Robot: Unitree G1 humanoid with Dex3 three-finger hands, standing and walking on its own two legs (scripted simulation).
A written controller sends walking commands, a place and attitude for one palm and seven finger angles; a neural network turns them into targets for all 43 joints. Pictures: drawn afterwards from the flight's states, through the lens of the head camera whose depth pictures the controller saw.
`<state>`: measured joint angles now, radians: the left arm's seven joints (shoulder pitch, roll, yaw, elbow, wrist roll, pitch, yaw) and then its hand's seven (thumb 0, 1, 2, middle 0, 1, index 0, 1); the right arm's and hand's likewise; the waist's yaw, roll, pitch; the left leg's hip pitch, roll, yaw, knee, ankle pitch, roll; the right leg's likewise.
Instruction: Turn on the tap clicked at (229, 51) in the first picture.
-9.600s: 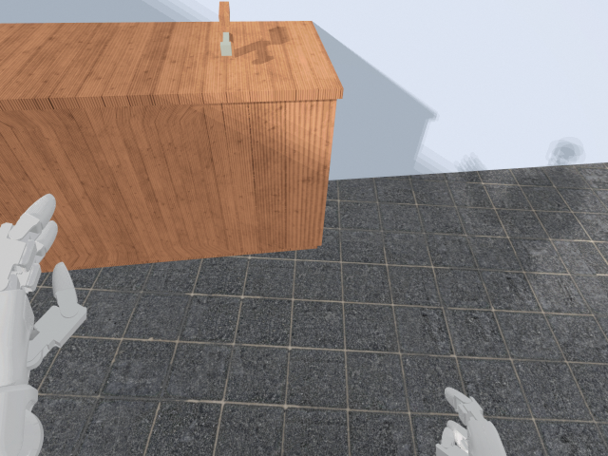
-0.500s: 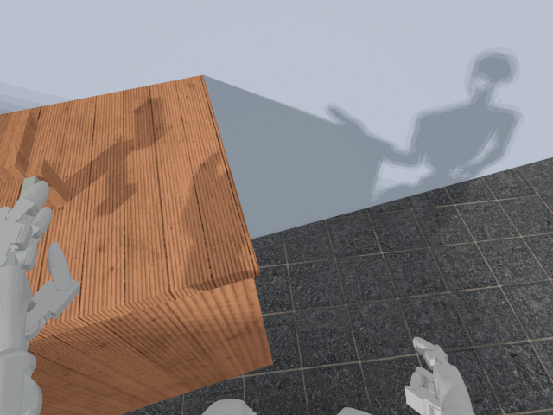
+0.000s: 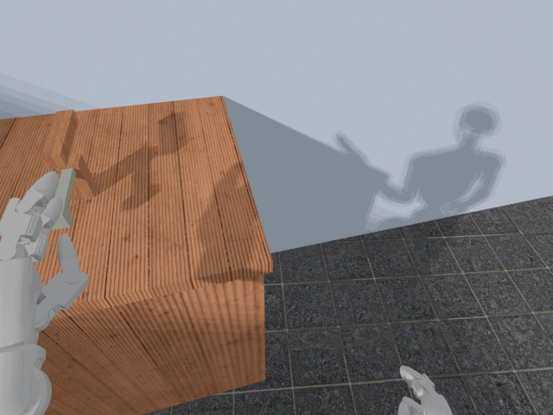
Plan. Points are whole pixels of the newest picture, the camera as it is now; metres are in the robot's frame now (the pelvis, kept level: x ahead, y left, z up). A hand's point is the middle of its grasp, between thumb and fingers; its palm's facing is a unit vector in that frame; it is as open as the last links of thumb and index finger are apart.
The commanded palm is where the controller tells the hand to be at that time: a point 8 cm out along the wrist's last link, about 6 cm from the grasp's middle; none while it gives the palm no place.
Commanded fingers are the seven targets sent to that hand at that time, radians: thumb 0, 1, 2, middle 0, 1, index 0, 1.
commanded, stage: come to a stop and stand still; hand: left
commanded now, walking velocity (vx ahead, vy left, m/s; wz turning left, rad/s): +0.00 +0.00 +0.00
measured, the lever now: (57, 217) +0.36 +0.37 +0.09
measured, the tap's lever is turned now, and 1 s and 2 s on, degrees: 0 0 0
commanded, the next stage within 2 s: look again from close up in 0.84 s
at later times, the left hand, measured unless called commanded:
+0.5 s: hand (45, 246) +0.24 +0.27 +0.18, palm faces +0.41 -0.84 -0.36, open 7.4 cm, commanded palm +0.18 +0.30 +0.18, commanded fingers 0.00 0.90 0.90 -0.20 -0.30 -0.20 -0.30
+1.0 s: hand (63, 233) +0.26 +0.26 +0.18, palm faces +0.37 -0.86 -0.35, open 7.4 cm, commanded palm +0.21 +0.30 +0.18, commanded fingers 0.00 0.90 0.90 -0.20 -0.30 -0.20 -0.30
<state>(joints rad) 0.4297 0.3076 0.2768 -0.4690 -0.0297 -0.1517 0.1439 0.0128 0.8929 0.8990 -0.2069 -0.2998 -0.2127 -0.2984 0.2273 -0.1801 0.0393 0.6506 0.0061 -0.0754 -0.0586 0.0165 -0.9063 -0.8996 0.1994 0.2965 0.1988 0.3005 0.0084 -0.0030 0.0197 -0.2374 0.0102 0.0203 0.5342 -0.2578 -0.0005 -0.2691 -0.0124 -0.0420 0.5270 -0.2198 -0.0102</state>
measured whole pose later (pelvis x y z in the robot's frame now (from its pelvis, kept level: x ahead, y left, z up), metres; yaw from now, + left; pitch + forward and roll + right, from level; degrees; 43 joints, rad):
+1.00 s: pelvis +0.04 +0.03 +0.01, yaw -2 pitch -1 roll -1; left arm 0.41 0.36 0.36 -0.51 -0.04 -0.22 0.11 0.01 0.89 0.90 -0.21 -0.30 -0.21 -0.30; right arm 0.20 -0.19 0.02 0.57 0.01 -0.10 -0.03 0.02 -0.91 -0.90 0.20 0.30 0.20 0.30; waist 0.03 -0.03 0.05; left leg -0.17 0.01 0.06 0.47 -0.28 0.03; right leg -0.19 -0.01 0.00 0.42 -0.20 0.02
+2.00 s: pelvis +0.05 -0.03 -0.01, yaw +3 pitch +2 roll +1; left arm 0.32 0.32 0.31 -0.33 -0.17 0.04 0.06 0.01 0.90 0.90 -0.20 -0.30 -0.21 -0.30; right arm 0.12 -0.26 -0.01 0.70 0.02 -0.12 -0.07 0.02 -0.91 -0.90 0.20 0.30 0.20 0.30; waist 0.06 0.08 -0.03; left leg -0.29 0.02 -0.05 0.60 -0.34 -0.03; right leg -0.31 0.02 -0.07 0.62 -0.34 -0.05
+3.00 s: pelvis +0.01 -0.01 -0.01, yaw +4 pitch -2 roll +0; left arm 0.52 0.22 0.21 -0.52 -0.20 0.10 0.16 0.01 0.90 0.90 -0.20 -0.30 -0.21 -0.30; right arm 0.20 -0.23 0.05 0.66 0.02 -0.19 -0.08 0.02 -0.90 -0.90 0.20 0.30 0.20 0.30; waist 0.07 0.05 -0.05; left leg -0.29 0.00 -0.04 0.65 -0.33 -0.01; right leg -0.30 -0.01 -0.06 0.65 -0.32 -0.02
